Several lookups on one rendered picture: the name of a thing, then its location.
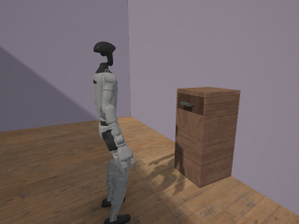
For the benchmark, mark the robot right forearm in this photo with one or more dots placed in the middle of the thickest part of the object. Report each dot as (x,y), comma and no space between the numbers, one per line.
(112,122)

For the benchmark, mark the humanoid robot torso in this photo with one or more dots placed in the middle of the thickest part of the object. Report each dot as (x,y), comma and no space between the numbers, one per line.
(103,127)

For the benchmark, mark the robot right foot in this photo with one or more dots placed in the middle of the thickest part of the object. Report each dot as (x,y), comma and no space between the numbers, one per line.
(121,219)

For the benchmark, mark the robot right upper arm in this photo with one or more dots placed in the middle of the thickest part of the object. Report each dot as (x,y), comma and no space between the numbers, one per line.
(108,82)

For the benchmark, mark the robot right hand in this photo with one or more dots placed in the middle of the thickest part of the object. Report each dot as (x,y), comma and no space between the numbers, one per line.
(125,153)

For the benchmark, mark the drawer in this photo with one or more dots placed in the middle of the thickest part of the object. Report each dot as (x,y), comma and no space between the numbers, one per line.
(197,103)

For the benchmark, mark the cabinet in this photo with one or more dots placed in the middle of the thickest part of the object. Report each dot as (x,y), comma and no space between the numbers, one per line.
(204,145)

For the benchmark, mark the handle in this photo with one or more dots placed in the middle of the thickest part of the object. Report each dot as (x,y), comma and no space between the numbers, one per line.
(184,103)

